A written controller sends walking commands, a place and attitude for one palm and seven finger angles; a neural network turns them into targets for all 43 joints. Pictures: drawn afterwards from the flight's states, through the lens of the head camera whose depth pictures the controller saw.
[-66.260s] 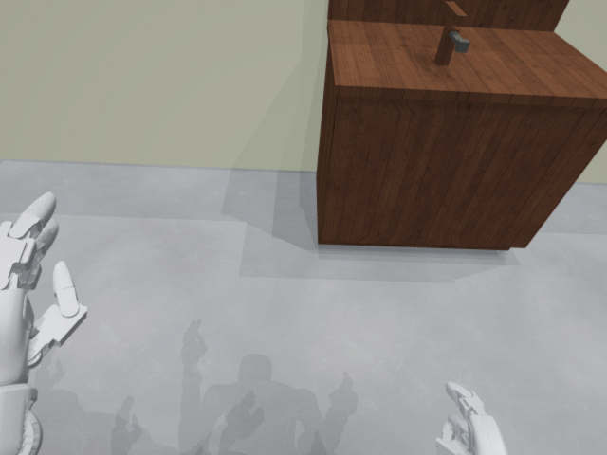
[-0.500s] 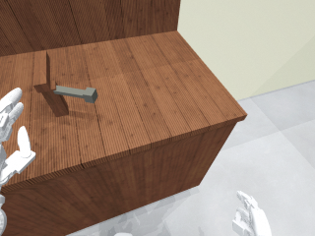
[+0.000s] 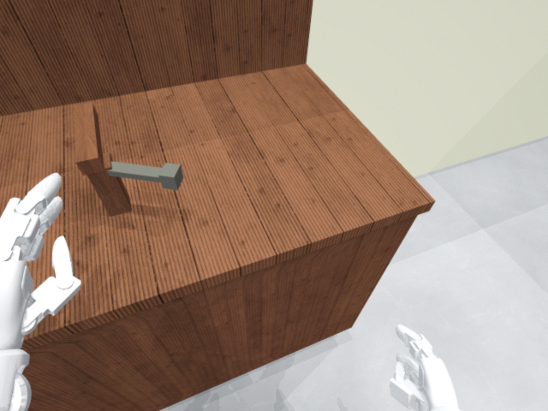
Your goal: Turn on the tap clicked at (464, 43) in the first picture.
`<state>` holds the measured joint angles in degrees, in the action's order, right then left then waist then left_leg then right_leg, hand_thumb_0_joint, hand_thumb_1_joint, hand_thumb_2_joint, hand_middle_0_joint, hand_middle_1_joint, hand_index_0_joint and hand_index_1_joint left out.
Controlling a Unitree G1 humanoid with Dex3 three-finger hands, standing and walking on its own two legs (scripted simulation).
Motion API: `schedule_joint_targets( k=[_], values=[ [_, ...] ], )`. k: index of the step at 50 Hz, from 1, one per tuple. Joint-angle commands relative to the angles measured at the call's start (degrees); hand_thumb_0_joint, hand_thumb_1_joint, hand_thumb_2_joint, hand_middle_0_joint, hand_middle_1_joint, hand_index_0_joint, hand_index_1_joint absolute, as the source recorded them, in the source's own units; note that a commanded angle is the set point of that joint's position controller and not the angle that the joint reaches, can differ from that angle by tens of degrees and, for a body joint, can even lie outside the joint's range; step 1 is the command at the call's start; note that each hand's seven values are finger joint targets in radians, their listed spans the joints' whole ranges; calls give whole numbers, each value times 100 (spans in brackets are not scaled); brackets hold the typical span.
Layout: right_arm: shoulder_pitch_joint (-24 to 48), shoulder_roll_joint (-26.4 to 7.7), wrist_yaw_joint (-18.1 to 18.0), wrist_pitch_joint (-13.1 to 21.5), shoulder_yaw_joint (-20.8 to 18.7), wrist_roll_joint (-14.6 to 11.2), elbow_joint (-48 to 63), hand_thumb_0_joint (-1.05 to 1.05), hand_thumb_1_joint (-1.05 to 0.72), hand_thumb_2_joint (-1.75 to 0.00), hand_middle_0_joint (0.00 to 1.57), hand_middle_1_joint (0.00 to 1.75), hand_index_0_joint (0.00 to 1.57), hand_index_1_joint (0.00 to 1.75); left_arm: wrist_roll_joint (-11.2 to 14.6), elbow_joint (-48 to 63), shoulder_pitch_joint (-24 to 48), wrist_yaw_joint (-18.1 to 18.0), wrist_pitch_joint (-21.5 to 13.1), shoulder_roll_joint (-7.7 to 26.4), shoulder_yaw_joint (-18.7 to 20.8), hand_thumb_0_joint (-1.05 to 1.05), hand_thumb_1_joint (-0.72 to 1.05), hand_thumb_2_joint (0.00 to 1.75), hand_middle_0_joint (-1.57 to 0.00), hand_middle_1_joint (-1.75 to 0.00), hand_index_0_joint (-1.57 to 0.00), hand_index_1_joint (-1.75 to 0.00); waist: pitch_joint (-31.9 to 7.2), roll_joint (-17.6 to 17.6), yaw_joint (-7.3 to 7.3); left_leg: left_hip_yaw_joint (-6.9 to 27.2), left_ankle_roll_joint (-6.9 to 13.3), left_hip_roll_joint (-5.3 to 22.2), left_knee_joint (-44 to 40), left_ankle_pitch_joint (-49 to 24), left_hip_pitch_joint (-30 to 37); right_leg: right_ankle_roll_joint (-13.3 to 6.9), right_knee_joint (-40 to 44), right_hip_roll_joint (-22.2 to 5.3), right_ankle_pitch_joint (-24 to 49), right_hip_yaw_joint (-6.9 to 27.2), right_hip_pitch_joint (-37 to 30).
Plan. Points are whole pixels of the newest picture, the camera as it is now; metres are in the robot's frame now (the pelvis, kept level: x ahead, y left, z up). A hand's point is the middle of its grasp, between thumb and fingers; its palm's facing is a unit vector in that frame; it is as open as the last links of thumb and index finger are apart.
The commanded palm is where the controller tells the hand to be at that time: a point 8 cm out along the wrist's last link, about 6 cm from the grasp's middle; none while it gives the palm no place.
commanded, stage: come to a stop and stand still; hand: left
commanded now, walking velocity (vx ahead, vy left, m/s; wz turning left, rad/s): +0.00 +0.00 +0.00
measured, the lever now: (171, 176) +0.42 +0.19 +0.11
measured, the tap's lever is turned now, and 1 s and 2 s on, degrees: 59 59 59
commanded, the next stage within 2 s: look again from close up in 0.50 s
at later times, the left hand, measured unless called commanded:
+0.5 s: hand (28, 273) +0.22 +0.27 +0.16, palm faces +0.40 -0.83 -0.38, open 7.4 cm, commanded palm +0.15 +0.30 +0.18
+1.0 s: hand (37, 273) +0.21 +0.26 +0.17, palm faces +0.42 -0.83 -0.38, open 7.4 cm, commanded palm +0.16 +0.29 +0.18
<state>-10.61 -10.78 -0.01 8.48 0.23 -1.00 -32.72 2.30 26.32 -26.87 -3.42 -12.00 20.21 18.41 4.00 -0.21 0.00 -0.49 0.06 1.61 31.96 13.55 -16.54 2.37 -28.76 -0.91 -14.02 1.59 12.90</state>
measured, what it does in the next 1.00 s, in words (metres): stands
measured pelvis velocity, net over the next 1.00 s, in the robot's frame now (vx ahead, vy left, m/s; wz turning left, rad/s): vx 0.01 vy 0.01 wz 0.03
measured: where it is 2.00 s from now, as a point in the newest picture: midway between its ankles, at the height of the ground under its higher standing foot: outside the picture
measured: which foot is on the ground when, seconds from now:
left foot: down 0.00-1.00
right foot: down 0.00-1.00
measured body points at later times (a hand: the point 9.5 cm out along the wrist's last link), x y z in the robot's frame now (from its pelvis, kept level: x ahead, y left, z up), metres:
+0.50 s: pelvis +0.00 +0.02 +0.01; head +0.03 +0.04 +0.45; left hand +0.19 +0.32 +0.18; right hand +0.19 -0.19 -0.06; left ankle +0.04 +0.12 -0.73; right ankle +0.02 -0.15 -0.73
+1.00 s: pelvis +0.01 +0.01 +0.01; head +0.03 +0.02 +0.46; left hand +0.19 +0.30 +0.19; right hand +0.20 -0.21 -0.07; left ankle +0.04 +0.12 -0.73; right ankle +0.02 -0.15 -0.73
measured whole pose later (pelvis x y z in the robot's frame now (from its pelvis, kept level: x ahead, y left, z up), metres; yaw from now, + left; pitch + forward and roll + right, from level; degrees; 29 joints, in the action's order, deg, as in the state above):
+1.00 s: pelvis +0.01 +0.01 +0.01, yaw +2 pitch -2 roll -2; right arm -10.5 -11.0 -1.5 6.4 0.1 -1.6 -33.4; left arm 2.0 27.2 -25.0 -6.6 -11.7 20.3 20.2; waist 4.3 0.1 1.8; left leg 0.7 0.6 0.7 27.4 11.6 -14.1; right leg 2.9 -21.8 -1.7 -11.3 0.2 8.8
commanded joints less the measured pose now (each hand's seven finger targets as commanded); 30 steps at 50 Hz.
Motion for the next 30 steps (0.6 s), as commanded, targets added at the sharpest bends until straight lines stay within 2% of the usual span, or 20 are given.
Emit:
schedule_joint_targets(
  k=[1,2,4,6,7,10,12,13,16,17,20,22,23,27,28,30],
  values=[
    [581,-681,-218,244,-214,38,908,0,-90,-90,20,30,20,30,107,1358,895,-318,-419,1270,1248,0,90,90,-20,-30,-20,-30,-680,-189,112,228,116,108,-913,318,272,-279,773,-53,-111,54,4],
    [666,-694,-244,247,-185,36,899,0,-90,-90,20,30,20,30,71,1607,1133,-340,-438,1403,1281,0,90,90,-20,-30,-20,-30,-657,-661,120,285,149,194,-1109,476,283,-249,675,21,-72,-40,-47],
    [559,-681,-243,310,-173,31,879,0,-90,-90,20,30,20,30,10,1461,1406,-351,-463,1097,988,0,90,90,-20,-30,-20,-30,-640,-951,137,420,228,295,-1318,944,-109,-233,527,98,-16,-168,-470],
    [471,-710,-205,393,-192,22,822,0,-90,-90,20,30,20,30,-58,1301,1510,-345,-458,873,729,0,90,90,-20,-30,-20,-30,-646,-852,144,363,213,236,-1299,1126,-149,-245,627,113,35,-138,-579],
    [522,-689,-188,429,-180,4,808,0,-90,-90,20,30,20,30,-63,1333,1469,-334,-447,770,625,0,90,90,-20,-30,-20,-30,-722,-858,129,379,188,224,-1331,1032,78,-235,668,144,90,-168,-492],
    [401,-764,-128,443,-227,19,755,0,-90,-90,20,30,20,30,-138,1118,1391,-337,-409,568,364,0,90,90,-20,-30,-20,-30,-635,-710,126,477,164,207,-1384,1184,-75,-241,733,147,29,-161,-517],
    [465,-745,-108,421,-219,3,752,0,-90,-90,20,30,20,30,-155,1040,1108,-363,-386,665,478,0,90,90,-20,-30,-20,-30,-722,-680,151,465,143,188,-1384,963,68,-236,788,144,159,-180,-502],
    [418,-748,-106,387,-224,26,736,0,-90,-90,20,30,20,30,-159,981,1061,-362,-384,604,431,0,90,90,-20,-30,-20,-30,-730,-600,141,456,150,182,-1343,885,-11,-234,802,109,221,-200,-561],
    [439,-732,-103,324,-230,17,771,0,-90,-90,20,30,20,30,-128,1079,1060,-366,-404,775,601,0,90,90,-20,-30,-20,-30,-695,-385,143,376,88,104,-1248,520,14,-249,896,70,362,-168,-567],
    [521,-726,-113,316,-211,2,773,0,-90,-90,20,30,20,30,-120,1150,1001,-384,-395,960,786,0,90,90,-20,-30,-20,-30,-723,-423,146,370,63,101,-1287,451,97,-232,889,97,387,-209,-544],
    [476,-717,-132,274,-226,0,808,0,-90,-90,20,30,20,30,-74,1254,992,-373,-436,940,814,0,90,90,-20,-30,-20,-30,-765,-444,144,379,80,99,-1286,247,37,-233,842,80,594,-229,-735],
    [565,-704,-149,277,-216,-16,828,0,-90,-90,20,30,20,30,-62,1409,908,-388,-445,1110,969,0,90,90,-20,-30,-20,-30,-892,-500,157,344,78,99,-1247,8,217,-221,833,67,747,-246,-770],
    [500,-713,-151,266,-227,2,805,0,-90,-90,20,30,20,30,-44,1351,858,-376,-451,975,868,0,90,90,-20,-30,-20,-30,-921,-435,149,341,91,108,-1210,-89,212,-216,828,46,806,-270,-805],
    [525,-712,-143,278,-255,-34,807,0,-90,-90,20,30,20,30,-28,1449,617,-386,-406,975,864,0,90,90,-20,-30,-20,-30,-1117,-453,161,245,79,104,-1006,-739,606,-215,824,-9,1174,-225,-754],
    [448,-737,-141,254,-263,-10,768,0,-90,-90,20,30,20,30,-28,1312,545,-376,-389,858,758,0,90,90,-20,-30,-20,-30,-1085,-350,152,262,88,112,-992,-807,522,-202,828,-17,1200,-259,-782],
    [433,-749,-131,236,-293,-35,770,0,-90,-90,20,30,20,30,-26,1292,569,-379,-365,825,718,0,90,90,-20,-30,-20,-30,-1043,-363,148,242,71,121,-984,-767,540,-209,827,-41,1167,-214,-753]
  ],
)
